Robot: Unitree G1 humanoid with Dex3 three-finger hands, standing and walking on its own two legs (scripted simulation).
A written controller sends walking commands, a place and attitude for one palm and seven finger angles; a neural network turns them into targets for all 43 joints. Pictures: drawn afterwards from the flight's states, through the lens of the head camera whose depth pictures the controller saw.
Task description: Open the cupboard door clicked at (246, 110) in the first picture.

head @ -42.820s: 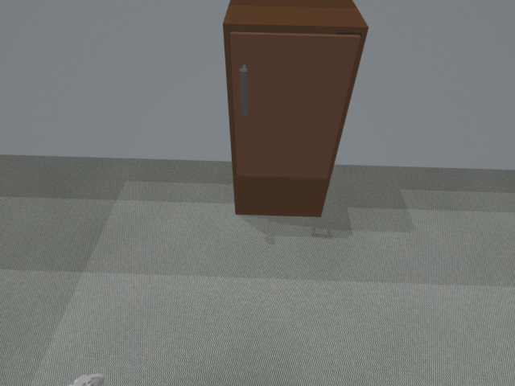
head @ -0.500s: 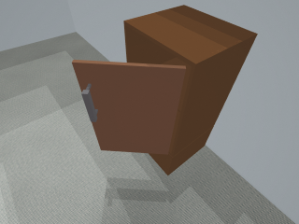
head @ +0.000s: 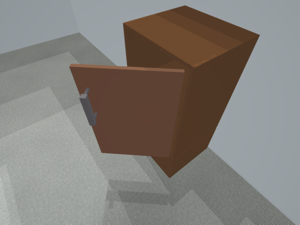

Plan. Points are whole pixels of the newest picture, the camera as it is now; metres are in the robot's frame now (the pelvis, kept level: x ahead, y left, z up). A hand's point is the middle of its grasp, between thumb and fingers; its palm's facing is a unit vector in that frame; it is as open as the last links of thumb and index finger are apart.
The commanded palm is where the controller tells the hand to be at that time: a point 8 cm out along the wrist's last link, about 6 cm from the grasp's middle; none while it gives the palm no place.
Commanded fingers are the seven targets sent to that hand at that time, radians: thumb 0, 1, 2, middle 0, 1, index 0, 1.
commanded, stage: look again from close up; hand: left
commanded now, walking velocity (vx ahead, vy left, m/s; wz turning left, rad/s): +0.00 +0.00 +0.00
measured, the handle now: (90, 107) +0.54 +0.28 -0.05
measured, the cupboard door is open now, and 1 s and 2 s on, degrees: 48 48 48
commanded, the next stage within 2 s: raise the hand with hooked fingers in 0.52 s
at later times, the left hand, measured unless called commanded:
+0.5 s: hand out of the picture +0.01 +0.21 -0.18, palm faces -0.01 -0.98 -0.21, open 7.3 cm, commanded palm none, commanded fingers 0.00 0.90 0.90 -0.20 -0.30 -0.20 -0.30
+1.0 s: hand (84, 212) +0.16 +0.19 -0.05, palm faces -0.06 -1.00 +0.02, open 8.3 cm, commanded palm +0.12 +0.27 -0.07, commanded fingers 0.00 0.43 0.70 -0.23 -0.60 -0.23 -0.60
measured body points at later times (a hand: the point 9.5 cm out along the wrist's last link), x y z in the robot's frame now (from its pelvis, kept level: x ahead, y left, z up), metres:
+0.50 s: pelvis +0.00 +0.04 -0.01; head +0.00 +0.03 +0.44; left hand +0.01 +0.26 -0.16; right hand -0.03 -0.17 -0.17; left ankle -0.01 +0.13 -0.74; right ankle -0.04 -0.07 -0.74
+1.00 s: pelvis -0.05 +0.03 -0.07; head -0.01 +0.05 +0.37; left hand +0.16 +0.24 -0.05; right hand +0.18 -0.24 -0.10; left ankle +0.00 +0.13 -0.74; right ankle -0.04 -0.07 -0.74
